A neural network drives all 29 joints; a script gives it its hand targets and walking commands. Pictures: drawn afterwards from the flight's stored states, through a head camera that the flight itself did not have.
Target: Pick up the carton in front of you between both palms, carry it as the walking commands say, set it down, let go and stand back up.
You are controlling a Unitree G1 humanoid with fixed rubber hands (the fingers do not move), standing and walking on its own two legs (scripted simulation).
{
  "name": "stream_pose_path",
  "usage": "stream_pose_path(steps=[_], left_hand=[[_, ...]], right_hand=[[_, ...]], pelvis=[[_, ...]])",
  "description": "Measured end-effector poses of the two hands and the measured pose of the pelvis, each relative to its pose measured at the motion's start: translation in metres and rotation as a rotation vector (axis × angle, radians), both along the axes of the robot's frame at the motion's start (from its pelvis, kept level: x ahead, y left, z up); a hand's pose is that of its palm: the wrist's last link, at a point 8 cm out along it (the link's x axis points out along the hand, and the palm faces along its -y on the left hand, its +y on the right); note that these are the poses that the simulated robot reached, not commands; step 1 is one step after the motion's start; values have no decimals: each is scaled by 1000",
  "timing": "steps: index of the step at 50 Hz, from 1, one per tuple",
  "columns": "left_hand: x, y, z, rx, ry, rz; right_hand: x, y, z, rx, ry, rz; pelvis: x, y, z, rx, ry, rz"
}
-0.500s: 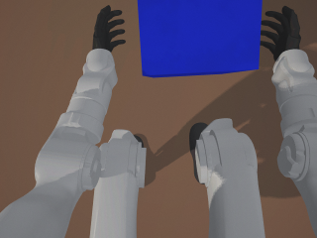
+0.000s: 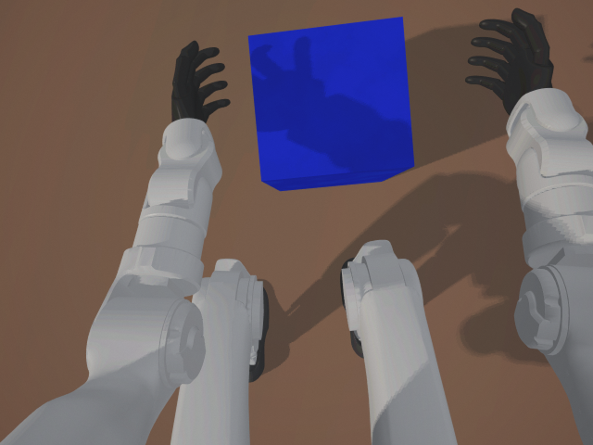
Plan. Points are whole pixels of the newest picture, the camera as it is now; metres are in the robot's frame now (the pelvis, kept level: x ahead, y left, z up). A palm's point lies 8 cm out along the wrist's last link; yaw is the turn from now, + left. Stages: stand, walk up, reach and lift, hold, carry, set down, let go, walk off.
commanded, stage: set down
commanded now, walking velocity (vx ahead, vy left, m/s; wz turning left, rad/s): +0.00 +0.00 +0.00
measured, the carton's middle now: (327, 123) +0.52 -0.09 -0.33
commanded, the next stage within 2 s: let go in 0.64 s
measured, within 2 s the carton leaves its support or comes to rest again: neither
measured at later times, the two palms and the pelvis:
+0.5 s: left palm (117, 77) +0.50 +0.08 +0.02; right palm out of the picture +0.47 -0.31 +0.02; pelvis +0.03 +0.00 +0.12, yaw -2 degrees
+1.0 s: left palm out of the picture +0.43 +0.13 +0.14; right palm out of the picture +0.39 -0.31 +0.14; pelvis +0.08 -0.02 +0.25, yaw -5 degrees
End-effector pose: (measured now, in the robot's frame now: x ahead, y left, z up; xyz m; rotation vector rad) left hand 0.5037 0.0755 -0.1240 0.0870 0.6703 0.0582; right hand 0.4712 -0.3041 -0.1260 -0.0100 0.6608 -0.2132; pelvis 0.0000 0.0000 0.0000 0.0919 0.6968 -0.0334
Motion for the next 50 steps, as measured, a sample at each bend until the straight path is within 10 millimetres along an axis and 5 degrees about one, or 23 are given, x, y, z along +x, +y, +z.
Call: stream_pose_path(steps=[36, 50], left_hand=[[-10, 9, 205, 16, -14, -5], [-74, 51, 267, 109, 96, -103]], right_hand=[[-1, -10, 206, -18, 6, 32], [-77, -5, 268, -86, 119, 56]], pelvis=[[41, -10, 183, -19, 20, -32], [83, -18, 254, -52, -130, -44]])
